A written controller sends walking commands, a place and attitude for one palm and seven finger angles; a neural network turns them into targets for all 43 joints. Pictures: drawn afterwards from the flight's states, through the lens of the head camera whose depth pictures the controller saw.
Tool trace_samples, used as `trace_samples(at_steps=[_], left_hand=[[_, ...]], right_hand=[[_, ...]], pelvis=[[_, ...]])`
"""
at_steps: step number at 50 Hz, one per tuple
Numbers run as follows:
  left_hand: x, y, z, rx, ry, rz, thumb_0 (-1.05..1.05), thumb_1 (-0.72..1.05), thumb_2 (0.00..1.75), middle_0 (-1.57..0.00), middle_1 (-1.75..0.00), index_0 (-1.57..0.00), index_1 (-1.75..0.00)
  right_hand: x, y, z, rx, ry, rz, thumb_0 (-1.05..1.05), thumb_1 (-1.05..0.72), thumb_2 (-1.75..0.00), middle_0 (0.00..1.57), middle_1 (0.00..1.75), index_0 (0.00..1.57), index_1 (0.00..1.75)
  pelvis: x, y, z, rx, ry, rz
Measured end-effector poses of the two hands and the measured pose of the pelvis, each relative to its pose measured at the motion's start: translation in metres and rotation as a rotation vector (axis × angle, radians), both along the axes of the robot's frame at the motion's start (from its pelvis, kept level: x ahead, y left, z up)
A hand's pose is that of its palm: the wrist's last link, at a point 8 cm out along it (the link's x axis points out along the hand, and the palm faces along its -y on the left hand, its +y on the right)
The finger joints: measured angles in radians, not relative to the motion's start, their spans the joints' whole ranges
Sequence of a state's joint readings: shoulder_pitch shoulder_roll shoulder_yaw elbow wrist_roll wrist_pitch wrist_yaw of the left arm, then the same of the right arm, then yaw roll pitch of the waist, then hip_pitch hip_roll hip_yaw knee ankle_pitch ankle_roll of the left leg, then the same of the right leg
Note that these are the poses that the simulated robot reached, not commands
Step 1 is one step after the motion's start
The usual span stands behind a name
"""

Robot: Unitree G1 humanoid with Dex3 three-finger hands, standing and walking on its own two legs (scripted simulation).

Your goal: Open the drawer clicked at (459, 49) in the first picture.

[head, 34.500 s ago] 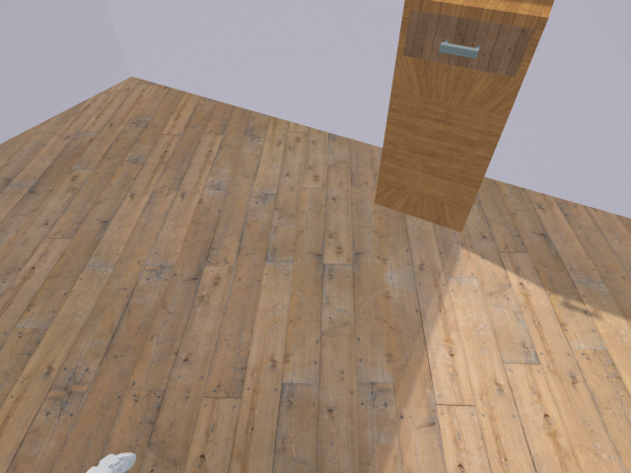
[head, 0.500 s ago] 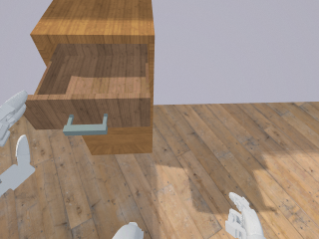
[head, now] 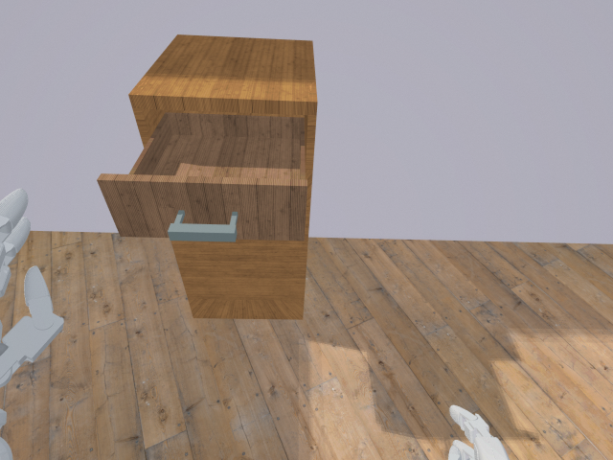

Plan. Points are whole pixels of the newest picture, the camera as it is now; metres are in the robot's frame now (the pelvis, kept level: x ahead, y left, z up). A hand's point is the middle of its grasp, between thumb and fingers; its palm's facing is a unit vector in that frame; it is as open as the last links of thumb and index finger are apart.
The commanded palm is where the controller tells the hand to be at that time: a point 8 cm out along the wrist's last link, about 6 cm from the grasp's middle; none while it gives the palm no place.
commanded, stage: stop stepping back and stand still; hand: left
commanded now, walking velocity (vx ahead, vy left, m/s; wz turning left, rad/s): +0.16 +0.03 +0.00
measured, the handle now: (205, 224) +0.51 +0.22 +0.01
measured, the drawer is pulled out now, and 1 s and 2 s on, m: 0.27 0.27 0.27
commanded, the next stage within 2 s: let the arm hang, fingers relaxed in 0.64 s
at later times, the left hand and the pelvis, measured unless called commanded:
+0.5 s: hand (101, 324) +0.20 +0.21 +0.17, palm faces +0.37 -0.81 -0.45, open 7.4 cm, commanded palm +0.14 +0.26 +0.20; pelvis +0.01 -0.02 +0.00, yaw +1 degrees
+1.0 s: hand out of the picture +0.09 +0.18 -0.14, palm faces -0.02 -0.97 -0.23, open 7.4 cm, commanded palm none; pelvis -0.02 -0.01 +0.00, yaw +1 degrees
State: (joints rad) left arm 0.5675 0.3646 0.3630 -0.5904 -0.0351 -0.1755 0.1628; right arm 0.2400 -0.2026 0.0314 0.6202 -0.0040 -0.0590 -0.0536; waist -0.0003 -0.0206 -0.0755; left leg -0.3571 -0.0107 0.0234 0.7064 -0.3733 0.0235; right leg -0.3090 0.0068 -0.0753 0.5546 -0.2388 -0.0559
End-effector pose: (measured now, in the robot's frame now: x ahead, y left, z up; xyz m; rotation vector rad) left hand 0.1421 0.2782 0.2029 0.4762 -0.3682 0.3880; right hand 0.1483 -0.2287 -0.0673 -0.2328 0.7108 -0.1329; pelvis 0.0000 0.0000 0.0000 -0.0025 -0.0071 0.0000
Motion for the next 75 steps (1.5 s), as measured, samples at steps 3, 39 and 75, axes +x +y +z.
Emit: trace_samples(at_steps=[3,39,75], left_hand=[[0.002,0.004,-0.012,-0.032,0.014,0.004,0.01,0.89,0.89,-0.21,-0.30,-0.21,-0.30],[0.029,-0.018,-0.030,0.052,0.242,-0.040,0.01,0.89,0.89,-0.21,-0.30,-0.21,-0.30],[-0.211,-0.040,-0.328,-0.579,1.741,0.301,0.01,0.92,0.89,-0.20,-0.30,-0.20,-0.29]], right_hand=[[-0.015,-0.003,-0.008,-0.017,0.016,-0.025,0.01,-0.91,-0.90,0.21,0.30,0.20,0.30],[0.045,-0.018,0.007,0.039,-0.061,0.045,0.01,-0.91,-0.90,0.21,0.30,0.20,0.30],[-0.181,0.023,-0.076,0.128,0.684,-0.099,0.00,-0.91,-0.90,0.21,0.30,0.20,0.30]], pelvis=[[-0.006,0.004,-0.005,-0.010,-0.001,0.020],[0.007,-0.016,0.006,-0.006,0.026,0.011],[-0.025,0.001,0.010,-0.003,-0.023,0.023]])
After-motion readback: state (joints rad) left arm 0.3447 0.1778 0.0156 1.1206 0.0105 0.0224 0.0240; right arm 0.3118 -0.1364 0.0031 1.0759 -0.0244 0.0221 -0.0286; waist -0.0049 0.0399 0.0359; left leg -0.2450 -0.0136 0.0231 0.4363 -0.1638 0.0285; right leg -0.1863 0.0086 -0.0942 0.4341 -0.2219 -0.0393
